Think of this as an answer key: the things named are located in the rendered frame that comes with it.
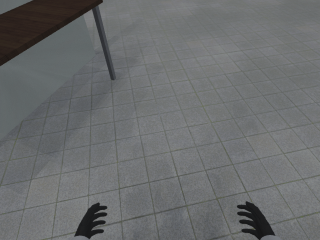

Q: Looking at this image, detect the robot left hand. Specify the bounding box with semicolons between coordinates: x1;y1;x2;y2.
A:
74;202;107;239

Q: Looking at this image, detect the table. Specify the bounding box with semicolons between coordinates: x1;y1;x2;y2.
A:
0;0;116;80

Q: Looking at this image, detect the robot right hand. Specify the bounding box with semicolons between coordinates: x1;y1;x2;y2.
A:
237;201;276;240

